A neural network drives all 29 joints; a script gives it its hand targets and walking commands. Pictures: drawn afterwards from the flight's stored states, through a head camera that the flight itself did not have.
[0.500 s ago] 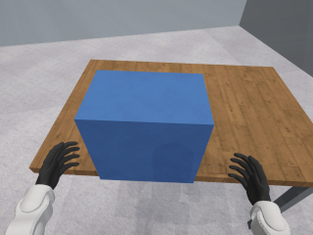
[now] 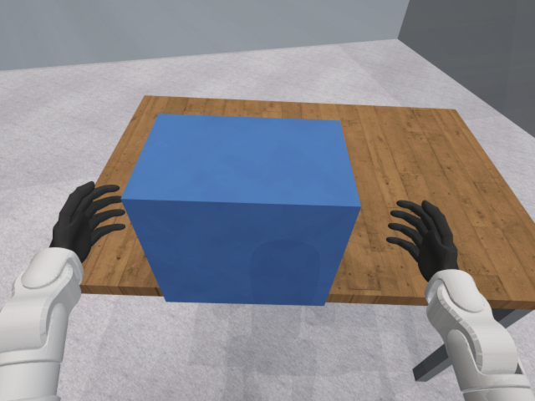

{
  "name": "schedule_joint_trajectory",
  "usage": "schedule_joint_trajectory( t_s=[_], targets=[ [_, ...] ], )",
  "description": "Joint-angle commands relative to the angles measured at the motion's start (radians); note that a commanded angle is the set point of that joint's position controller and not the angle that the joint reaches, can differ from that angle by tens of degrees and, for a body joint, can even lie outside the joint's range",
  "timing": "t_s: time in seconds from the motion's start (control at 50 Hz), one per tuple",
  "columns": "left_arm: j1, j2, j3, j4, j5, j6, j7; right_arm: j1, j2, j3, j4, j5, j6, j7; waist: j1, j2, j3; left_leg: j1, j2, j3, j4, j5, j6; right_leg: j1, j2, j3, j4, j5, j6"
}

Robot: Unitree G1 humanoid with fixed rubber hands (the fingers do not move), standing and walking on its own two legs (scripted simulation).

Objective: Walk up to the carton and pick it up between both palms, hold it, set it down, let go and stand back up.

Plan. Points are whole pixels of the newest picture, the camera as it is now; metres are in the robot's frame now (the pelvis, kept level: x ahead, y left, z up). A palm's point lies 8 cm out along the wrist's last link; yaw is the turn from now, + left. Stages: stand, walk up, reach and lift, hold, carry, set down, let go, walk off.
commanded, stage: reach and lift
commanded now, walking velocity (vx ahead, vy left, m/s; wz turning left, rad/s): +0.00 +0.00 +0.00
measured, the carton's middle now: (247, 216) +0.41 +0.07 +0.05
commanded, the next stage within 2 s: none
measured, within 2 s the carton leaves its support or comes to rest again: neither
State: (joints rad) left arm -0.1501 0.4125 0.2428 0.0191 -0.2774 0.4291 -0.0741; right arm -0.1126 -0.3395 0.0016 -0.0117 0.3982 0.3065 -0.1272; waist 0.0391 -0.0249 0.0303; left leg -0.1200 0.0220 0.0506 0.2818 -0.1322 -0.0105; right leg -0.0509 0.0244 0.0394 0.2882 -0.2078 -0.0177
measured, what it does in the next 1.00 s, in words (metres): stands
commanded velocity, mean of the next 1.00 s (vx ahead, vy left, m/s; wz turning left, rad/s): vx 0.00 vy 0.00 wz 0.00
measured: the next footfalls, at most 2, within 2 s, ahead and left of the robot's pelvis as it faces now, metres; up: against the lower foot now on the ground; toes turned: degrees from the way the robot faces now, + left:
none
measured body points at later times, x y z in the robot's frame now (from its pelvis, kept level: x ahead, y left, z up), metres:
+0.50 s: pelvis -0.01 +0.00 +0.00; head +0.00 +0.02 +0.45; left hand +0.36 +0.30 +0.16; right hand +0.39 -0.19 +0.16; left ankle +0.01 +0.12 -0.75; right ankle -0.03 -0.11 -0.75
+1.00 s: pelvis -0.02 +0.01 +0.00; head +0.00 +0.03 +0.45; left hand +0.41 +0.31 +0.20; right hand +0.43 -0.19 +0.20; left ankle +0.01 +0.12 -0.75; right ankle -0.03 -0.11 -0.75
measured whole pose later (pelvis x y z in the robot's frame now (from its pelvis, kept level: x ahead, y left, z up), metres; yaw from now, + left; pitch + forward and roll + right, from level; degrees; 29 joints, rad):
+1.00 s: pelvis -0.02 +0.01 +0.00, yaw +2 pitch +5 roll -1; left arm -0.92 0.56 0.11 0.69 -0.30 0.54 -0.03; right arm -0.92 -0.47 0.07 0.76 0.52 0.40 -0.03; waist -0.01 -0.04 -0.06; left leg -0.32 0.02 0.01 0.36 -0.12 0.00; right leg -0.22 0.03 0.01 0.32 -0.19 -0.01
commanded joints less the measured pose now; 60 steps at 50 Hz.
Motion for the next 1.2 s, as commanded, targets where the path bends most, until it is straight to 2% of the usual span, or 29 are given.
schedule_joint_trajectory(
  t_s=[0.0,0.04,0.08,0.12,0.14,0.16,0.22,0.26,0.32,0.36,0.4,0.42,0.48,0.54,0.58,0.62,0.64,0.7,0.74,0.76,0.84,0.9,0.96,1.0,1.04,1.1,1.12,1.16,1.18],
  targets=[
    [-0.261,0.159,0.057,-0.112,0.005,0.026,0.005,-0.252,-0.148,-0.062,-0.083,0.026,0.005,0.015,0.007,0.055,-0.211,0.183,-0.022,-0.015,0.016,0.220,-0.011,-0.091,-0.008,0.041,-0.057,0.176,0.009],
    [-0.331,0.171,0.065,-0.127,0.017,0.041,0.014,-0.320,-0.170,-0.081,-0.083,0.019,0.012,0.023,-0.003,0.074,-0.255,0.199,-0.024,-0.015,0.016,0.219,-0.011,-0.107,-0.005,0.029,-0.062,0.165,0.006],
    [-0.399,0.184,0.061,-0.118,0.013,0.053,0.026,-0.396,-0.189,-0.101,-0.077,0.017,0.017,0.032,-0.005,0.047,-0.298,0.174,-0.018,-0.017,0.029,0.213,-0.014,-0.094,0.004,0.020,-0.048,0.153,0.006],
    [-0.457,0.209,0.056,-0.134,0.000,0.065,0.043,-0.451,-0.225,-0.108,-0.068,0.032,0.021,0.040,0.002,0.061,-0.365,0.170,-0.019,-0.021,0.039,0.256,-0.014,-0.094,0.010,0.020,-0.033,0.185,0.001],
    [-0.381,0.194,0.050,-0.135,0.003,0.082,0.047,-0.403,-0.208,-0.098,-0.078,0.037,0.022,0.042,0.004,0.045,-0.351,0.186,-0.019,-0.026,0.046,0.304,-0.007,-0.086,0.015,0.021,-0.024,0.234,0.003],
    [-0.465,0.205,0.062,-0.152,0.000,0.088,0.048,-0.478,-0.210,-0.093,-0.074,0.038,0.026,0.041,0.009,0.049,-0.405,0.202,-0.015,-0.023,0.067,0.339,-0.012,-0.089,0.016,0.022,-0.025,0.270,0.011],
    [-0.507,0.207,0.056,-0.079,0.004,0.129,0.048,-0.534,-0.247,-0.074,0.053,0.077,0.051,0.046,0.009,0.041,-0.397,0.171,-0.014,-0.023,0.069,0.367,-0.014,-0.057,0.019,0.018,-0.006,0.343,0.022],
    [-0.541,0.199,0.039,-0.038,0.009,0.143,0.036,-0.576,-0.241,-0.065,0.088,0.079,0.065,0.043,-0.015,0.016,-0.355,0.162,-0.012,-0.022,0.058,0.343,-0.009,-0.054,0.015,0.023,-0.008,0.376,0.025],
    [-0.562,0.185,0.028,0.012,0.028,0.160,0.028,-0.599,-0.248,-0.050,0.171,0.088,0.073,0.047,-0.011,0.045,-0.355,0.183,-0.007,-0.024,0.057,0.342,-0.017,-0.067,0.021,0.014,-0.021,0.327,0.014],
    [-0.627,0.211,0.048,-0.020,0.032,0.166,0.033,-0.664,-0.263,-0.052,0.154,0.104,0.076,0.050,-0.012,0.067,-0.398,0.186,-0.019,-0.021,0.053,0.327,-0.023,-0.071,0.013,0.014,-0.015,0.326,0.016],
    [-0.641,0.228,0.056,-0.033,0.028,0.176,0.038,-0.722,-0.288,-0.068,0.122,0.115,0.070,0.056,-0.007,0.075,-0.460,0.192,-0.020,-0.025,0.082,0.395,-0.021,-0.055,0.021,0.018,0.000,0.386,0.021],
    [-0.708,0.250,0.048,-0.032,0.024,0.179,0.040,-0.745,-0.299,-0.078,0.155,0.101,0.072,0.051,-0.036,0.052,-0.492,0.182,-0.022,-0.026,0.088,0.383,-0.018,-0.045,0.024,0.009,0.002,0.401,0.026],
    [-0.795,0.265,0.044,0.057,0.008,0.178,0.050,-0.839,-0.306,-0.083,0.255,0.098,0.086,0.063,-0.028,0.065,-0.451,0.122,-0.020,-0.029,0.065,0.248,-0.008,-0.079,0.013,0.006,0.003,0.272,0.023],
    [-0.848,0.282,0.021,0.111,-0.001,0.178,0.047,-0.883,-0.291,-0.056,0.276,0.092,0.097,0.067,-0.027,0.057,-0.476,0.107,-0.023,-0.025,0.059,0.214,0.012,-0.081,0.004,0.016,0.009,0.284,0.026],
    [-0.937,0.308,0.017,0.130,-0.007,0.172,0.052,-0.959,-0.310,-0.065,0.316,0.101,0.097,0.067,-0.039,0.073,-0.525,0.115,-0.024,-0.033,0.078,0.225,0.005,-0.076,0.007,-0.003,0.021,0.310,0.029],
    [-0.928,0.296,-0.004,0.203,-0.007,0.164,0.050,-0.979,-0.315,-0.046,0.345,0.108,0.095,0.071,-0.017,0.034,-0.541,0.101,-0.017,-0.030,0.079,0.261,0.004,-0.050,0.011,0.010,0.017,0.344,0.038],
    [-0.971,0.297,-0.003,0.225,-0.024,0.156,0.047,-1.002,-0.297,-0.037,0.374,0.124,0.098,0.072,-0.034,0.039,-0.521,0.077,-0.020,-0.028,0.072,0.220,0.011,-0.060,0.002,0.007,0.020,0.338,0.035],
    [-1.047,0.301,-0.042,0.316,-0.031,0.141,0.057,-1.097,-0.302,-0.037,0.461,0.115,0.100,0.080,-0.029,0.071,-0.519,0.046,-0.014,-0.039,0.060,0.168,0.013,-0.083,0.004,0.001,0.012,0.242,0.032],
    [-1.111,0.311,-0.039,0.343,-0.034,0.137,0.062,-1.126,-0.315,-0.047,0.489,0.112,0.098,0.084,-0.048,0.076,-0.533,0.053,-0.021,-0.044,0.068,0.144,0.010,-0.102,-0.002,0.000,0.010,0.219,0.027],
    [-1.051,0.312,-0.048,0.348,-0.026,0.133,0.063,-1.109,-0.325,-0.041,0.488,0.098,0.092,0.085,-0.034,0.059,-0.562,0.074,-0.017,-0.045,0.070,0.180,0.011,-0.096,0.011,0.004,0.015,0.236,0.028],
    [-1.157,0.328,-0.061,0.451,-0.026,0.127,0.056,-1.169,-0.318,-0.021,0.593,0.114,0.093,0.090,-0.044,0.049,-0.566,0.058,-0.019,-0.041,0.077,0.202,0.018,-0.082,0.013,-0.018,0.022,0.303,0.041],
    [-1.106,0.315,-0.085,0.529,-0.028,0.105,0.043,-1.162,-0.309,0.000,0.602,0.112,0.080,0.090,-0.040,0.019,-0.577,0.067,-0.019,-0.042,0.092,0.247,0.011,-0.071,0.010,-0.023,0.023,0.347,0.046],
    [-1.147,0.311,-0.109,0.608,-0.018,0.067,0.035,-1.173,-0.302,0.035,0.719,0.125,0.059,0.096,-0.044,0.035,-0.552,0.072,-0.015,-0.053,0.096,0.268,0.012,-0.084,0.012,-0.032,0.025,0.360,0.039],
    [-1.100,0.284,-0.119,0.556,-0.006,0.036,0.033,-1.129,-0.280,0.021,0.705,0.115,0.030,0.090,-0.051,0.082,-0.570,0.110,-0.016,-0.051,0.110,0.332,-0.006,-0.090,0.016,-0.033,0.024,0.399,0.037],
    [-1.005,0.253,-0.112,0.552,0.015,0.011,0.028,-1.072,-0.264,0.048,0.685,0.128,-0.005,0.093,-0.036,0.087,-0.579,0.148,-0.018,-0.048,0.129,0.396,-0.012,-0.096,0.023,-0.045,0.026,0.426,0.038],
    [-1.011,0.266,-0.114,0.500,0.011,-0.033,0.025,-1.068,-0.267,0.021,0.630,0.097,-0.056,0.087,-0.039,0.104,-0.576,0.156,-0.022,-0.046,0.126,0.412,-0.021,-0.092,0.031,-0.051,0.024,0.394,0.050],
    [-0.977,0.256,-0.100,0.466,0.026,-0.050,0.025,-1.038,-0.262,0.029,0.612,0.097,-0.069,0.088,-0.030,0.094,-0.580,0.160,-0.024,-0.042,0.135,0.412,-0.017,-0.091,0.023,-0.052,0.032,0.392,0.046],
    [-1.000,0.244,-0.108,0.516,0.020,-0.075,0.025,-1.057,-0.224,0.033,0.634,0.071,-0.087,0.081,-0.020,0.067,-0.540,0.133,-0.021,-0.043,0.126,0.344,-0.011,-0.108,0.024,-0.052,0.022,0.340,0.050],
    [-1.011,0.240,-0.117,0.490,0.021,-0.097,0.031,-1.045,-0.241,-0.005,0.625,0.052,-0.093,0.083,-0.047,0.080,-0.543,0.130,-0.021,-0.040,0.107,0.305,-0.014,-0.137,0.024,-0.052,0.015,0.288,0.044]
  ],
)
